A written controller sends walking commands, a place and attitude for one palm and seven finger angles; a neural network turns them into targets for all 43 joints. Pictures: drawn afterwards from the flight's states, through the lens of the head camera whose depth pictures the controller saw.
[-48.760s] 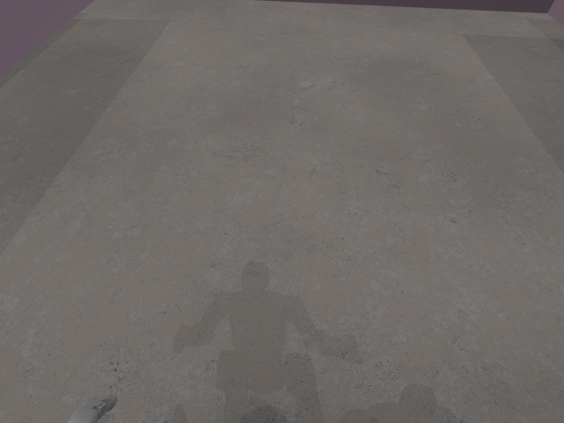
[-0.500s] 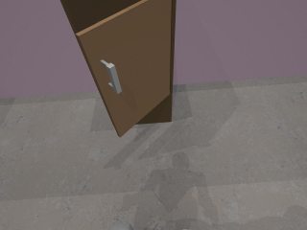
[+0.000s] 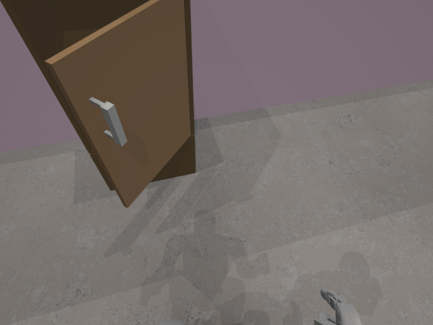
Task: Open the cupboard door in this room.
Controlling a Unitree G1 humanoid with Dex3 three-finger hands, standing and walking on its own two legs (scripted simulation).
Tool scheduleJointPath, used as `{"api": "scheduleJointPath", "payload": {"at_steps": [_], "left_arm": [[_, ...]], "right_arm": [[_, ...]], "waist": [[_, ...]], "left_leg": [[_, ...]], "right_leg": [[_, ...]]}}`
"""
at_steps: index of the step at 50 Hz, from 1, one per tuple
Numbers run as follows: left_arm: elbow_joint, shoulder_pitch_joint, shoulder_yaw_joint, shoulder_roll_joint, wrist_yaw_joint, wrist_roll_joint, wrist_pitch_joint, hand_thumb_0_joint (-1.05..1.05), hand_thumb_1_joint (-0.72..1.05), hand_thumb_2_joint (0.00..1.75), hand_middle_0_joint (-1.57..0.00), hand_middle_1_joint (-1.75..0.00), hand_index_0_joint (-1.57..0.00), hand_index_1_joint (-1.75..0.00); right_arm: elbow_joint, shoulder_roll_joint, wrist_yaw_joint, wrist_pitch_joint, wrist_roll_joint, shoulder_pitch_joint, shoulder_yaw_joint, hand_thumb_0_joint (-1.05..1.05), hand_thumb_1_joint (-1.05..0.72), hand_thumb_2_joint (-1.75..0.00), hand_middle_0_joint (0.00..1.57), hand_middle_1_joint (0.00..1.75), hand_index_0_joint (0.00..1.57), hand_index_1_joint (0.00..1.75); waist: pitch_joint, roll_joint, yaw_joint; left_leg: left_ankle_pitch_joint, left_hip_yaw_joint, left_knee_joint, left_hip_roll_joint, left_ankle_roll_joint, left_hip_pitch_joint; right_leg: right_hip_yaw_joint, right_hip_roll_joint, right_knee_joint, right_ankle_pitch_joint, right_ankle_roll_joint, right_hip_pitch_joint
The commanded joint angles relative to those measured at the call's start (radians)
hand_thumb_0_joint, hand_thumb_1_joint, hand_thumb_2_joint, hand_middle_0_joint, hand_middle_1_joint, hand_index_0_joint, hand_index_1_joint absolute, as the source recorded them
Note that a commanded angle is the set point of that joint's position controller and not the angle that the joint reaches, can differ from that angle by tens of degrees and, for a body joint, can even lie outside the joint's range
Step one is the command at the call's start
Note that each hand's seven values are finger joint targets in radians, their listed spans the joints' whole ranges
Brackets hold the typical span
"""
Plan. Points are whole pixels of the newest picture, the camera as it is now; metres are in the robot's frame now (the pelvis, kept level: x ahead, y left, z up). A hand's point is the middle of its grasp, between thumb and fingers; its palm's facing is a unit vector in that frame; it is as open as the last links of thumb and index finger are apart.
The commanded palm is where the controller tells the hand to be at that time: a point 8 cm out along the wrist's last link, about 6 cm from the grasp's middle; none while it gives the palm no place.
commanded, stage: walk to a spot facing it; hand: left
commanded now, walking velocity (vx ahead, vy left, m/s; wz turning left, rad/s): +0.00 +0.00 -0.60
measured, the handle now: (108, 122) +0.51 +0.32 +0.00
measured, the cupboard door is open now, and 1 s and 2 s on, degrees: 44 44 44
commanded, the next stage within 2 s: none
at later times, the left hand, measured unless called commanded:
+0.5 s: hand (155, 291) +0.19 +0.15 -0.16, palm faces -0.34 -0.90 -0.27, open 7.4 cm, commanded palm none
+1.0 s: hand (181, 269) +0.24 +0.10 -0.16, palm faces -0.59 -0.79 -0.18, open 7.4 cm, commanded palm none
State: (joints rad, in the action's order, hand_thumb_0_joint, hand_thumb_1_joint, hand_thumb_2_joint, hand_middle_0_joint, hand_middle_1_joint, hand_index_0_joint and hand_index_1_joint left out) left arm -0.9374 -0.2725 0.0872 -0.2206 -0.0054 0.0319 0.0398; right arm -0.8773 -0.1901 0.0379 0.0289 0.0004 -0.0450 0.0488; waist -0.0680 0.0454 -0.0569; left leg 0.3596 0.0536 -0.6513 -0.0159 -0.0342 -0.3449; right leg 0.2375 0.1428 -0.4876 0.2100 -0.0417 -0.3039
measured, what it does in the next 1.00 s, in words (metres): steps on the spot, turning right: left foot, then right foot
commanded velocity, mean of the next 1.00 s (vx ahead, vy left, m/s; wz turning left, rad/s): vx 0.08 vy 0.00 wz -0.60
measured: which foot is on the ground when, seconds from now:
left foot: up 0.00-0.00, down 0.02-0.42, up 0.44-0.76, down 0.78-1.00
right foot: down 0.00-0.02, up 0.04-0.40, down 0.42-0.78, up 0.80-1.00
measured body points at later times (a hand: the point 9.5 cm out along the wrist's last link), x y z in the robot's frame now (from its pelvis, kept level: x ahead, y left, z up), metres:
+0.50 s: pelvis +0.01 -0.01 -0.01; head +0.05 -0.04 +0.43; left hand +0.21 +0.20 -0.14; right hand -0.07 -0.27 -0.16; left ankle -0.01 +0.14 -0.69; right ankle -0.02 -0.12 -0.74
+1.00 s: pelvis +0.05 -0.01 +0.01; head +0.09 -0.02 +0.45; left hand +0.27 +0.15 -0.14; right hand -0.09 -0.22 -0.13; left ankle +0.10 +0.11 -0.74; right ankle -0.03 -0.13 -0.68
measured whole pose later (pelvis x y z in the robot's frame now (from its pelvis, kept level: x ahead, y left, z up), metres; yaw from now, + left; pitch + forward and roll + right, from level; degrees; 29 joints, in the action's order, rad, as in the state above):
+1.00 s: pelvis +0.05 -0.01 +0.01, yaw -37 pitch +2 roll -2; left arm -0.90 -0.18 0.10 -0.25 0.07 0.04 0.05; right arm -0.92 -0.18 0.03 -0.02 -0.05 -0.32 0.02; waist -0.04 0.01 0.00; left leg 0.27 -0.14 -0.43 0.13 -0.03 -0.19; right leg -0.05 -0.04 -0.95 0.36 0.02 -0.51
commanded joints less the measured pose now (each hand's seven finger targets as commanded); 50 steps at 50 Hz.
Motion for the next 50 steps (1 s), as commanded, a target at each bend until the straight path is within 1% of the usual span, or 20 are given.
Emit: {"api": "scheduleJointPath", "payload": {"at_steps": [1, 3, 5, 8, 15, 19, 20, 21, 22, 24, 27, 34, 36, 37, 38, 39, 40, 41, 45, 50], "left_arm": [[0.108, 0.024, 0.023, -0.101, 0.006, -0.028, -0.020, 0.00, 0.90, 0.90, -0.20, -0.30, -0.20, -0.30], [0.135, 0.050, 0.034, -0.138, 0.019, -0.008, -0.022, 0.00, 0.90, 0.90, -0.20, -0.30, -0.20, -0.30], [0.085, 0.048, 0.038, -0.120, 0.028, 0.000, -0.011, 0.00, 0.90, 0.90, -0.20, -0.30, -0.20, -0.30], [0.095, 0.054, 0.023, -0.093, 0.040, -0.009, -0.003, 0.00, 0.90, 0.90, -0.20, -0.30, -0.20, -0.30], [0.125, 0.156, 0.001, -0.080, 0.051, -0.013, 0.000, 0.00, 0.90, 0.90, -0.20, -0.30, -0.20, -0.30], [0.100, 0.083, 0.007, -0.107, 0.046, -0.012, -0.013, 0.00, 0.90, 0.90, -0.20, -0.30, -0.20, -0.30], [0.076, 0.001, 0.019, -0.161, 0.038, -0.009, -0.023, 0.00, 0.90, 0.90, -0.20, -0.30, -0.20, -0.30], [0.058, -0.077, 0.048, -0.293, 0.016, 0.003, -0.033, 0.00, 0.90, 0.90, -0.20, -0.30, -0.20, -0.30], [0.039, -0.125, 0.053, -0.321, 0.001, -0.017, -0.029, 0.00, 0.90, 0.90, -0.20, -0.30, -0.20, -0.30], [0.074, -0.016, 0.046, -0.255, -0.014, -0.012, -0.019, 0.00, 0.90, 0.90, -0.20, -0.30, -0.20, -0.30], [0.106, 0.095, 0.027, -0.203, -0.020, -0.009, -0.022, 0.00, 0.90, 0.90, -0.20, -0.30, -0.20, -0.30], [0.120, 0.114, 0.033, -0.222, -0.001, -0.001, -0.013, 0.00, 0.90, 0.90, -0.20, -0.30, -0.20, -0.30], [0.123, 0.146, 0.031, -0.203, 0.001, -0.008, -0.008, 0.00, 0.90, 0.90, -0.20, -0.30, -0.20, -0.30], [0.131, 0.152, 0.024, -0.173, 0.003, -0.013, -0.006, 0.00, 0.90, 0.90, -0.20, -0.30, -0.20, -0.30], [0.151, 0.134, 0.010, -0.106, 0.011, -0.024, -0.002, 0.00, 0.90, 0.90, -0.20, -0.30, -0.20, -0.30], [0.177, 0.158, 0.007, -0.092, 0.021, -0.020, -0.004, 0.00, 0.90, 0.90, -0.20, -0.30, -0.20, -0.30], [0.186, 0.209, 0.017, -0.122, 0.033, -0.011, -0.008, 0.00, 0.90, 0.90, -0.20, -0.30, -0.20, -0.30], [0.177, 0.187, 0.028, -0.127, 0.047, -0.003, -0.016, 0.00, 0.90, 0.90, -0.20, -0.30, -0.20, -0.30], [0.139, 0.178, 0.015, -0.072, 0.075, -0.003, -0.019, 0.00, 0.90, 0.90, -0.20, -0.30, -0.20, -0.30], [0.148, 0.239, -0.002, -0.044, 0.083, -0.005, -0.029, 0.00, 0.90, 0.90, -0.20, -0.30, -0.20, -0.30]], "right_arm": [[0.043, -0.279, 0.021, -0.044, -0.017, -0.184, 0.056, 0.00, -0.90, -0.90, 0.20, 0.30, 0.20, 0.30], [0.079, -0.260, 0.029, -0.033, -0.032, -0.143, 0.042, 0.00, -0.90, -0.90, 0.20, 0.30, 0.20, 0.30], [0.066, -0.197, 0.024, -0.042, -0.038, -0.135, 0.020, 0.00, -0.90, -0.90, 0.20, 0.30, 0.20, 0.30], [0.058, -0.181, 0.022, -0.046, -0.035, -0.160, 0.014, 0.00, -0.90, -0.90, 0.20, 0.30, 0.20, 0.30], [0.014, -0.221, 0.006, -0.038, -0.035, -0.259, 0.030, 0.00, -0.90, -0.90, 0.20, 0.30, 0.20, 0.30], [0.013, -0.240, -0.001, -0.034, -0.028, -0.244, 0.040, 0.00, -0.90, -0.90, 0.20, 0.30, 0.20, 0.30], [0.024, -0.223, -0.007, -0.034, -0.018, -0.237, 0.040, 0.00, -0.90, -0.90, 0.20, 0.30, 0.20, 0.30], [0.068, -0.129, -0.012, -0.033, -0.007, -0.212, 0.019, 0.00, -0.90, -0.90, 0.20, 0.30, 0.20, 0.30], [0.089, -0.153, -0.002, -0.020, -0.009, -0.163, 0.017, 0.00, -0.90, -0.90, 0.20, 0.30, 0.20, 0.30], [0.070, -0.134, -0.003, -0.012, -0.008, -0.149, 0.019, 0.00, -0.90, -0.90, 0.20, 0.30, 0.20, 0.30], [0.038, -0.134, -0.012, -0.004, -0.010, -0.174, 0.022, 0.00, -0.90, -0.90, 0.20, 0.30, 0.20, 0.30], [0.037, -0.108, -0.015, -0.009, -0.007, -0.192, 0.025, 0.00, -0.90, -0.90, 0.20, 0.30, 0.20, 0.30], [0.018, -0.117, -0.007, -0.021, -0.006, -0.257, 0.025, 0.00, -0.90, -0.90, 0.20, 0.30, 0.20, 0.30], [0.008, -0.143, -0.003, -0.029, -0.008, -0.306, 0.029, 0.00, -0.90, -0.90, 0.20, 0.30, 0.20, 0.30], [0.004, -0.230, 0.003, -0.042, -0.026, -0.339, 0.044, 0.00, -0.90, -0.90, 0.20, 0.30, 0.20, 0.30], [0.012, -0.305, 0.009, -0.044, -0.039, -0.378, 0.057, 0.00, -0.90, -0.90, 0.20, 0.30, 0.20, 0.30], [0.021, -0.311, 0.011, -0.045, -0.040, -0.352, 0.054, 0.00, -0.90, -0.90, 0.20, 0.30, 0.20, 0.30], [0.041, -0.267, 0.007, -0.054, -0.044, -0.300, 0.044, 0.00, -0.90, -0.90, 0.20, 0.30, 0.20, 0.30], [0.027, -0.198, 0.002, -0.071, -0.043, -0.265, 0.025, 0.00, -0.90, -0.90, 0.20, 0.30, 0.20, 0.30], [-0.013, -0.210, -0.010, -0.074, -0.043, -0.359, 0.035, 0.00, -0.90, -0.90, 0.20, 0.30, 0.20, 0.30]], "waist": [[0.178, -0.363, 0.088], [0.093, -0.198, 0.062], [0.075, -0.217, 0.039], [0.088, -0.220, 0.039], [0.071, -0.271, 0.090], [0.110, -0.224, 0.043], [0.155, -0.119, 0.002], [0.195, 0.259, -0.031], [0.209, 0.248, -0.069], [0.118, 0.178, -0.015], [0.128, 0.127, 0.045], [0.077, 0.113, 0.057], [0.090, 0.117, 0.098], [0.121, 0.030, 0.120], [0.126, -0.237, 0.129], [0.116, -0.395, 0.148], [0.066, -0.262, 0.144], [0.052, -0.176, 0.107], [0.036, -0.232, 0.078], [0.043, -0.237, 0.122]], "left_leg": [[-0.172, 0.423, 0.411, 0.452, 0.158, 0.414], [-0.344, 0.358, 0.374, 0.504, 0.254, 0.209], [-0.539, 0.184, 0.328, 0.367, 0.193, 0.188], [-0.712, 0.003, 0.273, 0.290, 0.151, 0.250], [-0.615, -0.083, 0.254, 0.324, 0.146, 0.239], [-0.585, -0.138, 0.102, 0.312, 0.085, 0.185], [-0.473, -0.189, -0.051, 0.273, 0.033, 0.064], [0.114, -0.278, -0.319, 0.112, -0.034, -0.221], [0.321, -0.128, -0.476, 0.090, -0.031, -0.254], [0.210, -0.054, -0.529, 0.131, -0.026, -0.305], [0.095, -0.063, -0.455, 0.119, -0.041, -0.186], [0.046, -0.101, -0.117, 0.044, -0.031, -0.011], [-0.053, -0.092, 0.062, 0.038, -0.023, 0.122], [-0.064, -0.056, 0.194, 0.076, -0.011, 0.242], [0.108, 0.196, 0.364, 0.290, 0.057, 0.342], [0.234, 0.448, 0.478, 0.507, 0.158, 0.313], [0.293, 0.449, 0.511, 0.542, 0.207, 0.205], [0.258, 0.371, 0.507, 0.481, 0.199, 0.168], [-0.008, 0.024, 0.433, 0.332, 0.120, 0.206], [-0.074, -0.109, 0.407, 0.342, 0.119, 0.248]], "right_leg": [[-0.076, -0.019, -0.318, 0.387, 0.056, -0.325], [-0.155, -0.113, -0.579, 0.378, 0.095, -0.296], [-0.161, -0.119, -0.698, 0.276, 0.099, -0.298], [-0.225, -0.141, -0.676, 0.214, 0.107, -0.306], [-0.322, -0.156, -0.348, 0.205, 0.082, -0.155], [-0.341, -0.136, -0.048, 0.034, 0.038, 0.079], [-0.250, -0.208, 0.047, -0.186, 0.002, 0.274], [0.152, -0.494, 0.110, -0.562, -0.113, 0.454], [0.206, -0.573, 0.094, -0.729, -0.203, 0.405], [0.128, -0.466, 0.113, -0.420, -0.204, 0.291], [0.028, -0.378, 0.100, -0.378, -0.156, 0.170], [0.105, -0.324, 0.129, -0.092, -0.134, -0.001], [0.110, -0.292, 0.085, -0.049, -0.089, -0.076], [0.072, -0.240, 0.030, 0.071, -0.044, -0.155], [-0.051, -0.109, -0.157, 0.278, 0.010, -0.317], [-0.211, -0.052, -0.430, 0.428, 0.057, -0.395], [-0.152, -0.141, -0.556, 0.370, 0.051, -0.388], [-0.171, -0.158, -0.618, 0.290, 0.055, -0.366], [-0.258, -0.195, -0.564, 0.160, 0.071, -0.350], [-0.342, -0.189, -0.301, 0.156, 0.062, -0.248]]}}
